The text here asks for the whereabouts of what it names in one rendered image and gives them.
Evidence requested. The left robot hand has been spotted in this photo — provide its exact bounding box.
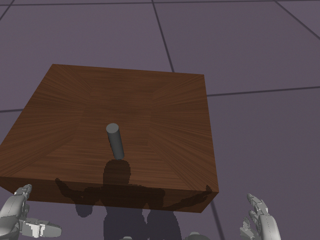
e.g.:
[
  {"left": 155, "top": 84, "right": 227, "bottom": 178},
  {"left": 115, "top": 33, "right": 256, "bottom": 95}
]
[{"left": 0, "top": 184, "right": 62, "bottom": 238}]

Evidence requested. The can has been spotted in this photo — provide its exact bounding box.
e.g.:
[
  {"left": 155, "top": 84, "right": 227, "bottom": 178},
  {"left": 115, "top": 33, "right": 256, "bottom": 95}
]
[{"left": 106, "top": 123, "right": 125, "bottom": 160}]

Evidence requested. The right robot hand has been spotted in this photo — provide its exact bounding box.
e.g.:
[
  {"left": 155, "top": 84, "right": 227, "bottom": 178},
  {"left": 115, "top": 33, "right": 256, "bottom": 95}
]
[{"left": 240, "top": 193, "right": 281, "bottom": 240}]

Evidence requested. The left robot arm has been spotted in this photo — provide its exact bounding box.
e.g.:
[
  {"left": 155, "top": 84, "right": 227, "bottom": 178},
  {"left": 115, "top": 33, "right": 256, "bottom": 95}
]
[{"left": 0, "top": 217, "right": 20, "bottom": 240}]

